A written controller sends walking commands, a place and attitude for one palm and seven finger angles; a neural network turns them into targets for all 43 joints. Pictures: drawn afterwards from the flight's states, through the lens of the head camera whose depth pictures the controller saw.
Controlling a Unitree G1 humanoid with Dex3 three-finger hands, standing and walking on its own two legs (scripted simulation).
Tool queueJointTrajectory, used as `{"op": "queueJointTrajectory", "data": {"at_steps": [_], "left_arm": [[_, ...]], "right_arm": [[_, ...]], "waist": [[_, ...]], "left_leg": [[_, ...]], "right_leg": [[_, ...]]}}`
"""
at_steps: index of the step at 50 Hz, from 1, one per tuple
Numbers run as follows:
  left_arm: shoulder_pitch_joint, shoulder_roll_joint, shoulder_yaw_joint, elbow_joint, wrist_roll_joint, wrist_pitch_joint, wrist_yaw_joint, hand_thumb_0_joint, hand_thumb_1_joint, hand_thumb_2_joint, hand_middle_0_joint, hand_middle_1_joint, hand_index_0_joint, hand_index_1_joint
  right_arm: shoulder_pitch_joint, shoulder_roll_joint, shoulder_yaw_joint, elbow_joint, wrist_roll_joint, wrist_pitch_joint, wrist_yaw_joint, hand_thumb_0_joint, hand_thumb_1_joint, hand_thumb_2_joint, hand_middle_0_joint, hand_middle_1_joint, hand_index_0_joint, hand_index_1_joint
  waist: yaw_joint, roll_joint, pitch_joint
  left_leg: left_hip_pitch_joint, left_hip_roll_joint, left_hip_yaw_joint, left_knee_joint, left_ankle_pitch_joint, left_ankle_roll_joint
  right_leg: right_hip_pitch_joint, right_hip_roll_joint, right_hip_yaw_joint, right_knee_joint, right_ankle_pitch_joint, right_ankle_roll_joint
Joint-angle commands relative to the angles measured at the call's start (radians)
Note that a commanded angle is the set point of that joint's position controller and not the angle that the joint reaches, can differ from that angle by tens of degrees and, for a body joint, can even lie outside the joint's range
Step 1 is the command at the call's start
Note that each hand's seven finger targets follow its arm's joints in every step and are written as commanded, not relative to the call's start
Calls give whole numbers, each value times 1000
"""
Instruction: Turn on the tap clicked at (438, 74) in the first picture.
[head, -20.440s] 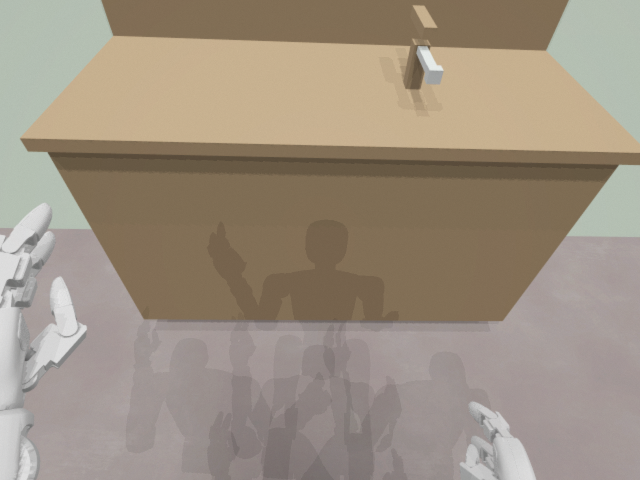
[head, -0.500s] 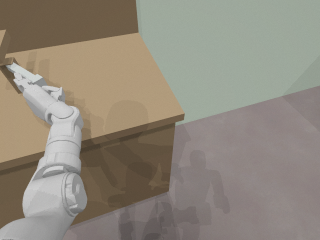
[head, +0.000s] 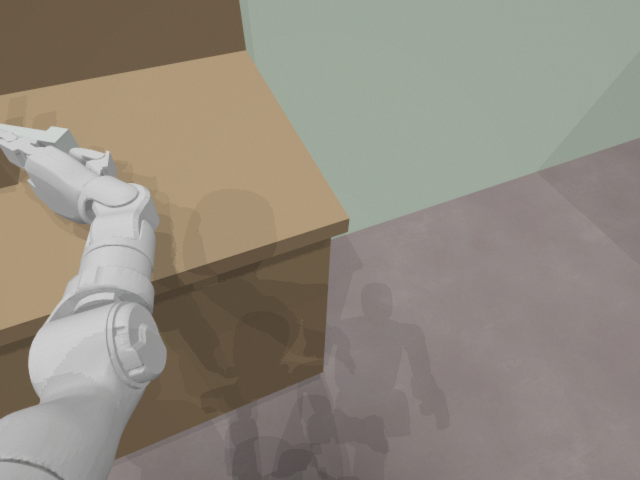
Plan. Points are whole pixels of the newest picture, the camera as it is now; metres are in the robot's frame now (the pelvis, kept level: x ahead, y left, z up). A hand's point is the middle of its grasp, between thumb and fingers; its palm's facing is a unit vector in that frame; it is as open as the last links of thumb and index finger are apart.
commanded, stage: push the lever round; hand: left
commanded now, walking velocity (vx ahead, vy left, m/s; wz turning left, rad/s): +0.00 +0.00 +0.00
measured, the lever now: (58, 143) +0.51 +0.30 +0.16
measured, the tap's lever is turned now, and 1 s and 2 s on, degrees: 55 64 63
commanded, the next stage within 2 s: lift the hand up off the lever in 0.28 s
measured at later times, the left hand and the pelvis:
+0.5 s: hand (109, 148) +0.51 +0.24 +0.14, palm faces +0.83 -0.55 -0.11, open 9.2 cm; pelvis +0.01 +0.00 +0.00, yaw +0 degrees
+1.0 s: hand (103, 145) +0.50 +0.24 +0.15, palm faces +0.82 -0.57 -0.08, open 8.9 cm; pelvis +0.02 +0.00 +0.01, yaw +0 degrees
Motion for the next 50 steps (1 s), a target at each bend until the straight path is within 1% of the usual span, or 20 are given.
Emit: {"op": "queueJointTrajectory", "data": {"at_steps": [1,2,4,5,7,11,15,18,22,23,25,29,31,34,39,44,46,47,48,50], "left_arm": [[-468,314,-15,-204,21,-52,-12,0,900,900,-150,-150,-150,-150],[-467,301,-22,-188,21,-51,-11,0,900,900,-150,-150,-150,-150],[-465,337,3,-186,26,-55,-9,0,900,900,-150,-150,-150,-150],[-466,309,-18,-193,22,-54,-11,0,900,900,-150,-150,-150,-150],[-481,329,-5,-179,25,-55,-9,0,900,900,-150,-150,-150,-150],[-497,356,11,-174,25,-55,-9,0,900,900,-150,-150,-150,-150],[-511,347,-3,-144,34,-51,-10,0,900,900,-150,-150,-150,-150],[-508,398,31,-134,38,-51,-9,0,900,900,-150,-150,-150,-150],[-497,390,26,-154,36,-54,-12,0,900,900,-150,-150,-150,-150],[-510,385,19,-164,39,-56,-15,0,900,900,-150,-150,-150,-150],[-525,352,-7,-172,37,-57,-17,0,900,900,-150,-150,-150,-150],[-483,369,23,-247,24,-65,-17,0,900,900,-150,-150,-150,-150],[-465,355,19,-242,19,-60,-22,0,900,900,-150,-150,-150,-150],[-480,323,-8,-269,19,-53,-23,0,900,900,-150,-150,-150,-150],[-466,339,11,-319,13,-40,-22,0,900,900,-150,-150,-150,-150],[-473,293,-17,-367,15,-21,-21,0,900,900,-150,-150,-150,-150],[-464,270,-29,-380,11,-13,-20,0,900,900,-150,-150,-150,-150],[-482,256,-41,-394,10,-9,-18,0,900,900,-150,-150,-150,-150],[-479,263,-30,-410,8,-8,-16,0,900,900,-150,-150,-150,-150],[-473,224,-54,-433,5,1,-13,0,900,900,-150,-150,-150,-150]], "right_arm": [[60,-145,-48,-87,2,-28,-10,0,-900,-900,200,300,200,300],[61,-145,-48,-83,1,-30,-8,0,-900,-900,200,300,200,300],[74,-148,-49,-83,0,-29,-7,0,-900,-900,200,300,200,300],[70,-147,-48,-86,1,-30,-4,0,-900,-900,200,300,200,300],[78,-151,-49,-82,-1,-32,-4,0,-900,-900,200,300,200,300],[83,-154,-50,-81,-1,-30,-4,0,-900,-900,200,300,200,300],[100,-155,-49,-76,-4,-29,-1,0,-900,-900,200,300,200,300],[105,-161,-49,-75,-4,-25,-2,0,-900,-900,200,300,200,300],[108,-154,-48,-88,-2,-25,2,0,-900,-900,200,300,200,300],[109,-155,-49,-84,-2,-23,2,0,-900,-900,200,300,200,300],[107,-153,-48,-84,-1,-29,6,0,-900,-900,200,300,200,300],[103,-148,-52,-93,0,-32,7,0,-900,-900,200,300,200,300],[97,-149,-52,-91,3,-32,7,0,-900,-900,200,300,200,300],[84,-148,-53,-85,3,-39,9,0,-900,-900,200,300,200,300],[76,-145,-54,-83,3,-43,7,0,-900,-900,200,300,200,300],[59,-142,-57,-84,1,-48,9,0,-900,-900,200,300,200,300],[52,-140,-59,-85,2,-49,9,0,-900,-900,200,300,200,300],[49,-140,-59,-82,2,-51,10,0,-900,-900,200,300,200,300],[49,-141,-62,-80,0,-50,9,0,-900,-900,200,300,200,300],[44,-135,-63,-82,0,-55,12,0,-900,-900,200,300,200,300]], "waist": [[20,-10,-335],[13,-23,-328],[18,-16,-329],[16,-9,-332],[11,-34,-328],[6,-33,-328],[-4,-29,-319],[3,-28,-338],[11,-18,-360],[10,7,-358],[1,5,-343],[32,20,-401],[30,-8,-373],[24,16,-348],[40,24,-356],[42,47,-355],[47,33,-360],[38,38,-355],[48,44,-374],[52,50,-382]], "left_leg": [[47,-24,40,-64,121,57],[46,-24,44,-60,118,58],[40,-23,39,-62,120,58],[45,-23,42,-62,126,58],[34,-23,42,-60,117,59],[24,-24,42,-54,108,62],[27,-22,37,-56,121,61],[18,-24,40,-50,126,61],[25,-22,44,-51,148,61],[43,-22,42,-52,153,59],[53,-20,41,-55,154,60],[84,-21,47,-60,209,58],[77,-19,49,-64,203,58],[100,-19,48,-74,195,58],[118,-21,49,-81,231,54],[160,-18,47,-88,270,48],[171,-17,47,-87,294,45],[184,-16,48,-85,306,44],[201,-15,42,-88,315,39],[217,-14,43,-84,360,34]], "right_leg": [[257,-37,45,-100,153,45],[250,-37,44,-101,156,47],[254,-36,43,-95,155,45],[252,-35,41,-97,162,45],[252,-35,41,-99,158,49],[254,-37,48,-103,155,51],[235,-32,38,-97,163,49],[255,-36,43,-94,184,51],[276,-34,42,-90,212,50],[265,-32,39,-89,209,47],[250,-29,34,-92,202,47],[315,-27,35,-85,268,44],[318,-28,32,-91,265,46],[298,-27,27,-100,241,43],[331,-28,26,-99,281,40],[320,-25,15,-95,291,34],[329,-23,13,-93,310,32],[321,-23,10,-94,316,32],[325,-21,7,-91,310,29],[327,-19,5,-84,339,26]]}}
